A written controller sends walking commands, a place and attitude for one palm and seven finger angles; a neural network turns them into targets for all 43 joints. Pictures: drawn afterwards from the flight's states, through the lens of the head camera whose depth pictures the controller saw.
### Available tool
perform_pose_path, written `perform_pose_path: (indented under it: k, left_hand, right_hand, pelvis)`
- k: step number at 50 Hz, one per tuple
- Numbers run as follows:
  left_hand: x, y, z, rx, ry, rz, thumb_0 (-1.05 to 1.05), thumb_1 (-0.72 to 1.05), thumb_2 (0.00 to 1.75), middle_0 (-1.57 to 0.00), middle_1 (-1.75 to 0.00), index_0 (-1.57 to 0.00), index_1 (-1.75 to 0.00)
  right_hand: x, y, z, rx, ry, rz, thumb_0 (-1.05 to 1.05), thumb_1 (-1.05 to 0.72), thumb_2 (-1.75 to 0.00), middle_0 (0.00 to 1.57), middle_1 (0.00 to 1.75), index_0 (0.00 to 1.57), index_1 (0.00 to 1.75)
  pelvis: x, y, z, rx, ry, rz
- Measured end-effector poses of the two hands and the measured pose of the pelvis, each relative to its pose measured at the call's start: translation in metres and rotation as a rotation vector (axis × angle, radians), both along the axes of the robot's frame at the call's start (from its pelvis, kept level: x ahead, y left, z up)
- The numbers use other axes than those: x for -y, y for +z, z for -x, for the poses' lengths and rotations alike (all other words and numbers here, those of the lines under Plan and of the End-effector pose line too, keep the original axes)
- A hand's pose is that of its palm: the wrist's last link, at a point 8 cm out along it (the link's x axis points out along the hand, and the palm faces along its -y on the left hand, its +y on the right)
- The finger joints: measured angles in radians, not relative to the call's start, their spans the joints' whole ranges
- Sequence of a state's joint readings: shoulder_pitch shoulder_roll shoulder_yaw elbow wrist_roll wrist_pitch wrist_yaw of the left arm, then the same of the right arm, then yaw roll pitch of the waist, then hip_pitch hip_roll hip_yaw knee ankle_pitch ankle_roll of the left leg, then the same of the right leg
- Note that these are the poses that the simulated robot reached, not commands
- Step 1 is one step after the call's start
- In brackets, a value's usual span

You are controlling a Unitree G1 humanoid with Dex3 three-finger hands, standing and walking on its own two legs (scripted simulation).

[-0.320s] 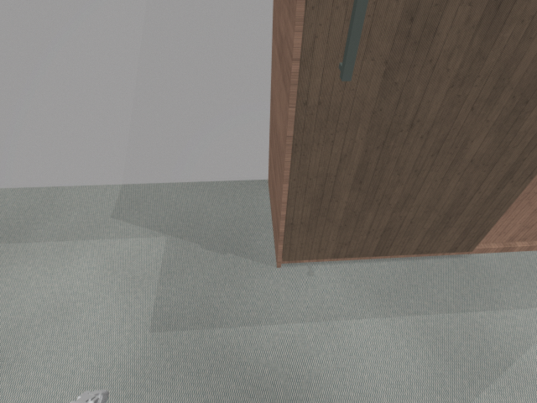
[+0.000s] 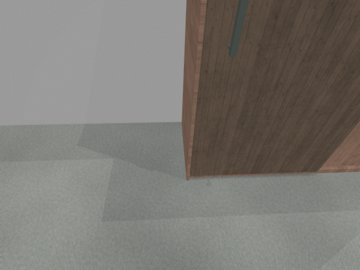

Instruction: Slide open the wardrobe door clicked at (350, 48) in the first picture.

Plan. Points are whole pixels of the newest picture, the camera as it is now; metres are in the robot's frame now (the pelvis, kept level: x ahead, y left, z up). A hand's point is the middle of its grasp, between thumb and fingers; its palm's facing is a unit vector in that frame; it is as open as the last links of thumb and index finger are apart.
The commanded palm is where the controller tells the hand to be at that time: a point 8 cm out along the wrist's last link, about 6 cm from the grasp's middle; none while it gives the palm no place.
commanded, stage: stand and wait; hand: left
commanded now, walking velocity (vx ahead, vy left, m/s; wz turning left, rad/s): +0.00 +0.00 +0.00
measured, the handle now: (238, 15) +0.81 -0.13 +0.25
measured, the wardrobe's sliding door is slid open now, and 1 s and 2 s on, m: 0.00 0.00 0.00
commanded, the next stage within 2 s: look at it before walking up in 0.50 s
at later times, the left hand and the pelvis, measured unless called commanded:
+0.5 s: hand out of the picture +0.06 +0.23 -0.15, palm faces -0.03 -0.94 -0.33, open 7.4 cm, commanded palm none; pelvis +0.00 -0.01 +0.00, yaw +0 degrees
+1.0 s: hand out of the picture +0.08 +0.23 -0.15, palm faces -0.03 -0.94 -0.33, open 7.4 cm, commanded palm none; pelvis +0.01 -0.02 +0.00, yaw +0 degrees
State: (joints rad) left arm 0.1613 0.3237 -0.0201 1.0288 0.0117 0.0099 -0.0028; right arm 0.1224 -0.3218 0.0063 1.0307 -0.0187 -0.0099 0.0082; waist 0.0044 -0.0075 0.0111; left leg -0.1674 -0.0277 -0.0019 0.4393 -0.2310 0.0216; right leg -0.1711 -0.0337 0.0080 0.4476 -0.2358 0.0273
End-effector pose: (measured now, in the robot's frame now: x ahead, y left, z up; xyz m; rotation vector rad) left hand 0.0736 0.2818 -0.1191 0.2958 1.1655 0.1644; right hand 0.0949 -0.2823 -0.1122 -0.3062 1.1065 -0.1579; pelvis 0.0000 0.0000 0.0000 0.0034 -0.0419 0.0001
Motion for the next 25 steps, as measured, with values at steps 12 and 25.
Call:
perform_pose_path:
  k: [12, 25]
  left_hand:
    - [0.000, -0.004, 0.031, -0.092, 0.029, -0.011, 0.01, 0.90, 0.89, -0.21, -0.30, -0.20, -0.30]
    - [0.004, 0.001, 0.017, -0.060, 0.019, -0.016, 0.01, 0.90, 0.89, -0.21, -0.30, -0.20, -0.30]
  right_hand:
    - [0.014, -0.006, 0.038, -0.114, -0.042, 0.014, 0.01, -0.90, -0.90, 0.21, 0.30, 0.20, 0.30]
    - [0.017, -0.008, 0.042, -0.122, -0.052, 0.005, 0.01, -0.90, -0.90, 0.20, 0.30, 0.20, 0.30]
  pelvis:
    - [0.006, 0.002, 0.004, -0.004, 0.002, 0.001]
    - [0.010, 0.003, 0.003, -0.004, 0.001, 0.000]
